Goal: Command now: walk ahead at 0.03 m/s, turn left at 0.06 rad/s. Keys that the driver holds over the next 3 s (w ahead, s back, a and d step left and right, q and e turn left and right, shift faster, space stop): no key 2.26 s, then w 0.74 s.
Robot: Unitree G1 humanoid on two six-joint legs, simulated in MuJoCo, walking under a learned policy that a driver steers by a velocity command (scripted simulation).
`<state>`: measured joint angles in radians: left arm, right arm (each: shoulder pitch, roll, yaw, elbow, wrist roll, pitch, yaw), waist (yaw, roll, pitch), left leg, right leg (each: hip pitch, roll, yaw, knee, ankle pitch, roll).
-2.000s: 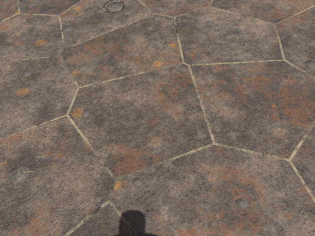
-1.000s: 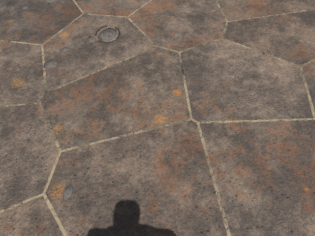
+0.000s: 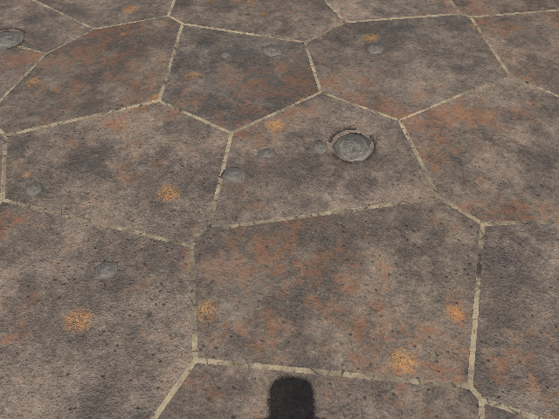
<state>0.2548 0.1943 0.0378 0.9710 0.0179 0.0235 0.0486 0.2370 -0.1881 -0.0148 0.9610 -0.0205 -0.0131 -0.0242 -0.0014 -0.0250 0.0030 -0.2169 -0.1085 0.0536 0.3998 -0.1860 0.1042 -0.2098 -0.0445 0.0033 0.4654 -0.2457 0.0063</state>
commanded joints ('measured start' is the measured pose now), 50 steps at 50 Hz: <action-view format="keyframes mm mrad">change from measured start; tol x2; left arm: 1 47 136 12 0 1 -32 3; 3 20 62 -7 7 -7 -43 -16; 6 51 71 -8 40 -11 -45 -7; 23 83 41 -32 128 -9 -42 -4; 50 143 9 -49 178 -10 -42 -3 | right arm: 1 107 -65 -14 -11 21 -9 1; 5 42 -111 -24 31 12 0 -2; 9 49 -78 -14 69 13 -2 -4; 22 79 -58 4 156 14 4 -15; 50 138 -14 23 215 14 3 -21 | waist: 1 -69 -100 15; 4 -17 -65 29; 14 -5 12 45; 50 -2 23 83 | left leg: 1 -36 148 -152 -98 41 -16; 2 58 142 -146 -118 39 -27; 4 121 164 -160 -105 105 -23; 9 88 176 -161 -115 106 -29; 50 57 191 -149 -91 78 -53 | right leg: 1 92 -160 168 -137 298 -73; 2 12 -144 150 -144 228 -72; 4 -15 -87 101 -160 142 -42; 5 -10 -77 96 -168 133 -40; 8 29 -76 94 -165 142 -48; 16 46 -70 91 -166 151 -58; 50 25 -46 93 -172 109 -68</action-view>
